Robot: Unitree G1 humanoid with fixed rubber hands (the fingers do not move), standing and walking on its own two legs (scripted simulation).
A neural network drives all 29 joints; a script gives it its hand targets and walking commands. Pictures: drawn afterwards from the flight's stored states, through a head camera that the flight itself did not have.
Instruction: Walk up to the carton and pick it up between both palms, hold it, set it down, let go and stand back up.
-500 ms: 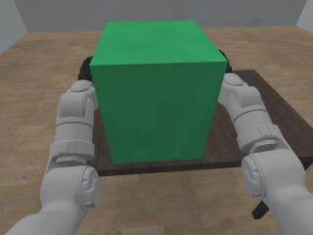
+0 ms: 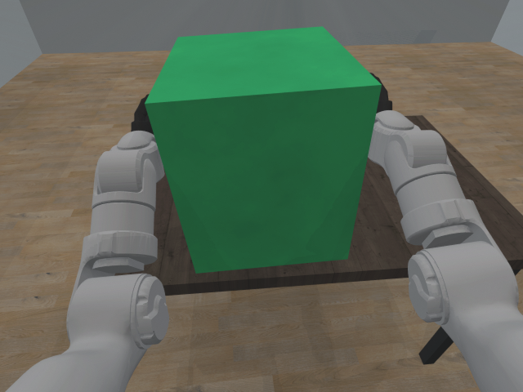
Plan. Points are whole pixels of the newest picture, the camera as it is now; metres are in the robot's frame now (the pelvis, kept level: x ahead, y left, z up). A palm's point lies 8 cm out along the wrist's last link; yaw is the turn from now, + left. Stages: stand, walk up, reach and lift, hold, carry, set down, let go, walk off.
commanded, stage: reach and lift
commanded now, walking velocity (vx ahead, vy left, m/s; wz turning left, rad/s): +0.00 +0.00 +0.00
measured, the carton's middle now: (261, 146) +0.45 +0.00 +0.20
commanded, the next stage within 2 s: hold in 0.48 s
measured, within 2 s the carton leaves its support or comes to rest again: neither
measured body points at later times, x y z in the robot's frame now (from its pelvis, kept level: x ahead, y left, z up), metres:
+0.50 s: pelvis +0.00 +0.00 +0.00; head -0.05 +0.02 +0.45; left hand +0.41 +0.17 +0.25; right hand +0.41 -0.16 +0.28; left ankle +0.04 +0.12 -0.74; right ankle +0.03 -0.10 -0.74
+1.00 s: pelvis +0.00 +0.00 +0.00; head -0.06 +0.02 +0.45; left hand +0.40 +0.17 +0.27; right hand +0.40 -0.17 +0.30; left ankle +0.04 +0.12 -0.74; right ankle +0.03 -0.10 -0.74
